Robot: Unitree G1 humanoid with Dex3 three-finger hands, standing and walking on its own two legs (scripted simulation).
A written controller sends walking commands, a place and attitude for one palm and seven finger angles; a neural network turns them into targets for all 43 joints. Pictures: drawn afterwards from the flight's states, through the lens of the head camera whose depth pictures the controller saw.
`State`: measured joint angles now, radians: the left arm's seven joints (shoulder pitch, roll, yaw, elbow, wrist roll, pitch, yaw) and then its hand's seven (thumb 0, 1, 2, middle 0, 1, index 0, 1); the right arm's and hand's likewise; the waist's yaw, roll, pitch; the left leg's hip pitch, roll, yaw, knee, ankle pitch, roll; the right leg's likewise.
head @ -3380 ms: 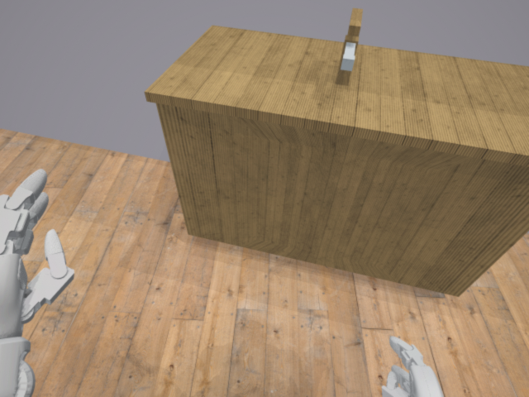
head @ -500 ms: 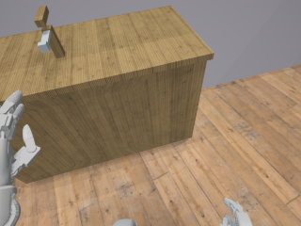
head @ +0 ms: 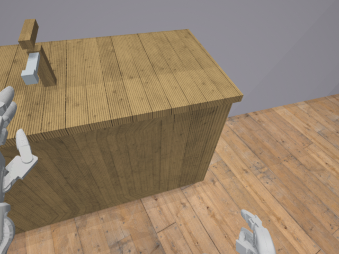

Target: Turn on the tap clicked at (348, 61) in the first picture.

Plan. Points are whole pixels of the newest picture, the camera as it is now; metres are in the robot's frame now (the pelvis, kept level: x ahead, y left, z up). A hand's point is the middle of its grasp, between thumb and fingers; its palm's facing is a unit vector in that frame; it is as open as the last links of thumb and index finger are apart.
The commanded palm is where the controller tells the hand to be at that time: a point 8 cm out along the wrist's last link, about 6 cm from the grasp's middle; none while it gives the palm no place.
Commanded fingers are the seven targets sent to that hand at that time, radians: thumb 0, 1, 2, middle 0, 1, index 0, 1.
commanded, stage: take the last steps up to it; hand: left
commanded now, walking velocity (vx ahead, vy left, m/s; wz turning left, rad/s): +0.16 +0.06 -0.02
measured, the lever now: (30, 77) +0.49 +0.39 +0.14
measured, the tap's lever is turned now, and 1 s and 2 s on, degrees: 0 0 0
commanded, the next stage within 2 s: come to a stop and stand still in 0.02 s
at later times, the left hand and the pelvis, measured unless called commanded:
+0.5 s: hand (70, 151) +0.25 +0.20 +0.17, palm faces +0.34 -0.83 -0.45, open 7.4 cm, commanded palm +0.19 +0.26 +0.18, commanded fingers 0.00 0.90 0.90 -0.20 -0.30 -0.20 -0.30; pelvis +0.03 -0.03 +0.00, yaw +0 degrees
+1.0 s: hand out of the picture +0.18 +0.31 +0.18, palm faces +0.47 -0.80 -0.37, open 7.4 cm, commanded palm +0.12 +0.32 +0.18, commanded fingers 0.00 0.90 0.90 -0.20 -0.30 -0.20 -0.30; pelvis -0.03 +0.04 +0.00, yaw +1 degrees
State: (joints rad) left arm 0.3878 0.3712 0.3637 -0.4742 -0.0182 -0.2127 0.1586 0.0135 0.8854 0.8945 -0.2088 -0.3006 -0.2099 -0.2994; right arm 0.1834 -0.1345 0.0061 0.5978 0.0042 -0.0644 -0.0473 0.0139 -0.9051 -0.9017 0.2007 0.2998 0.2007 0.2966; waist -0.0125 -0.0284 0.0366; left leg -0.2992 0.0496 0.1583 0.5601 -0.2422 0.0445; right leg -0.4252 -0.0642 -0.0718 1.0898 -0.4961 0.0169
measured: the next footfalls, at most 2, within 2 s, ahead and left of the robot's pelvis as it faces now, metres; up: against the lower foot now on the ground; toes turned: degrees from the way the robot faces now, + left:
right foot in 0.22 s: +0.09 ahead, -0.08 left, +0.00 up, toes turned +6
left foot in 0.58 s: +0.07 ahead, +0.11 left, +0.00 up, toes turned +5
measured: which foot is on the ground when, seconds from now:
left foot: down 0.00-0.24, up 0.26-0.56, down 0.58-1.00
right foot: up 0.00-0.20, down 0.22-1.00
